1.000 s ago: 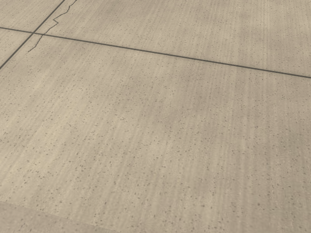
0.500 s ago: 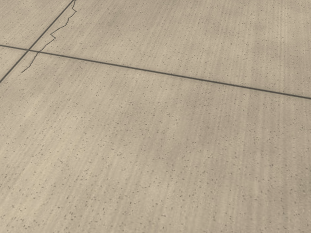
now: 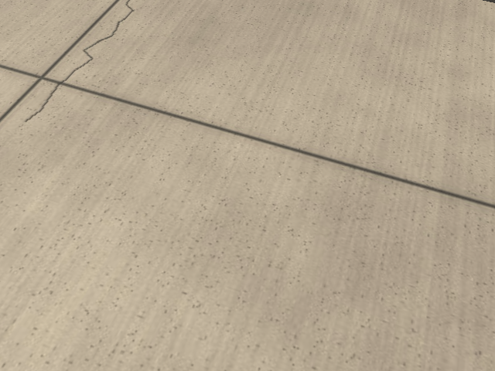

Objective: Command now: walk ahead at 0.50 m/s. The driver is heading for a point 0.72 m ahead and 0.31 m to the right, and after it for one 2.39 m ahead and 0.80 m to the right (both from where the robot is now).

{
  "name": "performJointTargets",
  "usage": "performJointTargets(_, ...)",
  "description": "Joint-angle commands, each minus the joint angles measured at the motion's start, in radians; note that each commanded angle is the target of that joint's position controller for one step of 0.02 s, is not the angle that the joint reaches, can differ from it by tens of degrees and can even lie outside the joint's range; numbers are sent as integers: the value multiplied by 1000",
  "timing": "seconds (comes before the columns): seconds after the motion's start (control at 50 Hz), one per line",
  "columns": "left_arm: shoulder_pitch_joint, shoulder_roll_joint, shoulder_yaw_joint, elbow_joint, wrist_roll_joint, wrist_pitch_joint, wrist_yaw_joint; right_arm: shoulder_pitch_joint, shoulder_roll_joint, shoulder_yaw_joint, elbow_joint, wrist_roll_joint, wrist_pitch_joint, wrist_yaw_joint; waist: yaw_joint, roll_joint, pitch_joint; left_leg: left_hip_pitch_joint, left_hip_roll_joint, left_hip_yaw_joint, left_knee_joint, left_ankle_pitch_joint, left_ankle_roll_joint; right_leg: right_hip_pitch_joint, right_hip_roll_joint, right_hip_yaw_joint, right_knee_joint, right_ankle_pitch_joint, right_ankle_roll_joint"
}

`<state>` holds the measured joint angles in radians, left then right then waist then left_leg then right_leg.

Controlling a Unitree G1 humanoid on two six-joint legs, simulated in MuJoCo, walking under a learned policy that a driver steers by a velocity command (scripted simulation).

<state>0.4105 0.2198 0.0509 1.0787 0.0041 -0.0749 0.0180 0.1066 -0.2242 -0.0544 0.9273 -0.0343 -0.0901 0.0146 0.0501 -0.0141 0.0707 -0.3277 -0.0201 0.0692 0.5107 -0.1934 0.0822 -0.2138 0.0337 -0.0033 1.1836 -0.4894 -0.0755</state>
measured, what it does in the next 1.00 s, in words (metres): walks ahead, turning right: right foot, then left foot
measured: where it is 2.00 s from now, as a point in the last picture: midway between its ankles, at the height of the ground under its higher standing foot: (323, 271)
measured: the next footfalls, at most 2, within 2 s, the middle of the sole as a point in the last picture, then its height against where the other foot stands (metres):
right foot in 0.44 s outside the picture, level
left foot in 0.94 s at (253, 282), level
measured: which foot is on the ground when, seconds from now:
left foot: down 0.00-0.44, up 0.46-0.92, down 0.94-1.00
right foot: up 0.00-0.42, down 0.44-0.94, up 0.96-1.00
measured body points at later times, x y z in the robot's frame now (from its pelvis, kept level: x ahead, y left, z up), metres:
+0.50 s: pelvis +0.27 -0.01 -0.02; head +0.29 -0.01 +0.43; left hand +0.44 +0.21 -0.15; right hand +0.20 -0.24 -0.17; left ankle +0.12 +0.09 -0.64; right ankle +0.32 -0.05 -0.74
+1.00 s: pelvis +0.54 -0.03 -0.01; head +0.57 -0.03 +0.44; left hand +0.66 +0.24 -0.14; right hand +0.61 -0.33 -0.10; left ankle +0.66 +0.03 -0.74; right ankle +0.35 -0.05 -0.67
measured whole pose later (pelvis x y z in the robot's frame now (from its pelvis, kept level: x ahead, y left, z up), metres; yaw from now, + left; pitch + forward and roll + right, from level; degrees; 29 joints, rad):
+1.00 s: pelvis +0.54 -0.03 -0.01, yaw -29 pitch +1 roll +0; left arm 0.40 0.29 0.08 0.92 0.00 -0.05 0.00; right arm 0.06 -0.25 -0.02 0.74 -0.04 -0.08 -0.01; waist 0.08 -0.02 0.05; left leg -0.42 -0.01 0.02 0.56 -0.16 0.02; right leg -0.20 0.12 0.14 0.96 -0.48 -0.10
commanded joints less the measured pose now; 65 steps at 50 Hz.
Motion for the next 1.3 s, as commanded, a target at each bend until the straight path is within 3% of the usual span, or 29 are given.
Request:
performJointTargets(0.02, -57, 84, 19, -70, 21, -6, -14, 194, -84, -16, 30, 8, -2, -7, -75, 83, -72, 347, 312, -351, -230, 396, 145, -401, -88, 39, 76, 167, -4)
performJointTargets(0.06, -22, 22, 9, -56, 33, 25, -36, 220, -41, 3, 59, 24, -17, -15, -25, 93, -55, 229, 255, -220, -268, 487, 92, -300, -94, 40, -19, 219, 11)
performJointTargets(0.1, -45, 12, 8, -66, 34, 40, -44, 253, -72, -1, 79, 28, -32, -18, -8, 89, -43, 211, 232, -154, -289, 551, 73, -316, -84, 31, -68, 269, 21)
performJointTargets(0.22, -302, 8, -15, -158, 12, 32, -56, 320, -53, 18, 97, 24, -29, -28, -44, 79, 34, 207, 183, 5, -346, 587, 2, -361, -70, -39, -380, 522, 3)
performJointTargets(0.3, -420, 10, -28, -208, 13, 26, -56, 409, -65, 22, 132, 21, -22, -48, -75, 69, 47, 342, 221, 48, -318, 709, -2, -363, -40, -116, -518, 512, -30)
performJointTargets(0.36, -362, 34, -17, -200, 18, 26, -46, 406, -97, 15, 135, 17, -11, -68, -39, 87, -5, 434, 242, 89, -154, 1056, -12, -270, 31, -169, -543, 372, -78)
performJointTargets(0.4, -188, 69, 4, -150, 20, 23, -37, 373, -127, 5, 123, 10, 3, -75, 36, 116, -88, 415, 263, 99, 99, 1144, -8, -100, 70, -164, -568, 277, -132)
performJointTargets(0.42, -54, 101, 23, -112, 28, 19, -33, 334, -142, 0, 107, 13, 7, -69, 109, 107, -140, 319, 256, 109, 315, 1014, -12, 67, 61, -115, -658, 290, -176)
performJointTargets(0.44, 56, 184, 55, -98, 40, 24, -23, 283, -132, 1, 63, 21, 2, -56, 172, -9, -217, 123, 181, 144, 683, 577, -22, 254, -119, 129, -732, 244, -264)
performJointTargets(0.46, -8, 258, 71, -122, 26, 40, -24, 315, -53, 7, -8, 25, -7, -35, 58, -226, -272, -320, -54, 42, 1021, -368, -66, 514, -386, 685, -813, 385, -439)
performJointTargets(0.48, -21, 232, 68, -116, -4, 49, -24, 232, -103, 3, -32, 7, -19, -24, 71, -49, -208, -453, 11, -128, 1002, -294, -47, 457, -373, 681, -896, 247, -436)
performJointTargets(0.52, -138, 125, 42, -130, 3, 46, -19, 177, -113, -4, -54, 24, -32, -18, -23, 78, -9, -406, 91, -122, 797, -168, -52, 180, -306, 493, -978, 279, -320)
performJointTargets(0.54, -166, 109, 34, -138, 2, 37, -14, 180, -101, -4, -55, 10, -17, -21, -62, 93, 14, -333, 111, -120, 717, -158, -70, 85, -250, 413, -981, 385, -279)
performJointTargets(0.58, -163, 123, 31, -143, 2, 14, -12, 202, -66, 4, -57, -14, 24, -15, -91, 57, -9, -223, 115, -98, 618, -136, -101, -14, -182, 309, -981, 533, -252)
performJointTargets(0.62, -126, 162, 41, -139, -1, 3, -15, 153, -63, 4, -87, -13, 41, -11, -88, 23, -16, -216, 114, -72, 523, -72, -123, -41, -146, 266, -982, 616, -239)
performJointTargets(0.72, -5, 169, 47, -139, -2, 13, -19, -69, -75, 8, -176, -1, 50, -5, 4, -37, -21, -304, 102, -66, 290, 125, -143, 72, -118, 286, -964, 618, -175)
performJointTargets(0.82, 67, 186, 50, -150, 13, 21, -10, -205, -91, 19, -243, 9, 38, 3, 56, -58, -26, -324, 55, -76, 144, 122, -126, 217, -143, 344, -886, 703, -164)
performJointTargets(0.86, 42, 201, 55, -167, 18, 20, -4, -181, -110, 17, -251, 12, 27, 4, 28, -75, -30, -232, 38, -93, 62, 88, -107, 216, -154, 371, -843, 727, -138)
performJointTargets(0.9, -25, 228, 62, -194, 19, 13, -6, -25, -151, 2, -212, 15, 14, -6, -54, -80, -82, 23, -7, -81, -17, 25, -75, 139, -134, 374, -730, 834, -95)
performJointTargets(0.92, -49, 225, 61, -203, 9, 3, -15, 114, -184, -11, -175, 9, 0, -17, -126, -24, -154, 222, 18, -98, -82, 58, -47, 80, -74, 329, -555, 826, -69)
performJointTargets(0.94, -48, 157, 42, -238, -7, -9, -23, 280, -263, -30, -165, -15, -9, -35, -184, 85, -307, 463, 240, -309, -110, -124, 4, -47, -9, 250, -283, 589, -44)
performJointTargets(0.96, 74, 71, 26, -267, -37, -5, -21, 283, -348, -50, -170, -30, 7, -38, -111, 328, -411, 669, 491, -755, -210, -161, 121, -346, 138, 131, -32, -81, -14)
performJointTargets(0.98, 66, 159, 33, -239, -1, 13, -11, 220, -268, -44, -177, -16, 22, -34, -83, 196, -318, 559, 469, -811, -232, -318, 135, -442, 35, 126, 75, -37, -27)
performJointTargets(1.0, -8, 172, 39, -240, 13, 20, -19, 152, -173, -21, -194, -5, 23, -30, -81, 77, -173, 412, 414, -639, -251, -307, 109, -444, -8, 117, 72, 68, -24)
performJointTargets(1.02, -50, 151, 35, -250, 14, 22, -29, 114, -132, -9, -191, -5, 21, -26, -68, 47, -101, 312, 360, -492, -274, -167, 86, -421, -40, 104, 32, 132, -14)
performJointTargets(1.06, -63, 132, 34, -259, 31, 43, -48, 132, -112, -2, -167, 0, 11, -26, -48, 122, -64, 225, 290, -307, -304, 22, 52, -378, -74, 85, -9, 166, 4)
performJointTargets(1.14, -144, 105, 25, -309, 30, 68, -70, 192, -126, -11, -132, 18, -20, -15, -40, 121, -60, 236, 295, -164, -338, 237, 71, -450, -91, 64, -26, 241, 21)
performJointTargets(1.24, -314, 81, 5, -384, 28, 64, -91, 227, -132, -15, -106, 13, -17, -13, -62, 111, -18, 240, 265, 1, -363, 293, 61, -478, -106, 13, -256, 416, 36)
performJointTargets(1.3, -383, 61, -8, -411, 31, 57, -101, 222, -159, -21, -101, 20, -13, -20, -66, 108, 5, 219, 253, 100, -306, 503, 31, -349, -82, -66, -465, 463, 23)
Velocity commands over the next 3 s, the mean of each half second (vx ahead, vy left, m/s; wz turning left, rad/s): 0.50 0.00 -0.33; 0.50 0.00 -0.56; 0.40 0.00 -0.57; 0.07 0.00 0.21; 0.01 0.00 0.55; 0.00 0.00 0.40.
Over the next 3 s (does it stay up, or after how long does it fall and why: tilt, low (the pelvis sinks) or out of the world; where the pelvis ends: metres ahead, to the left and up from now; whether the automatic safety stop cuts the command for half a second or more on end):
stays up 0.71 -0.18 0.00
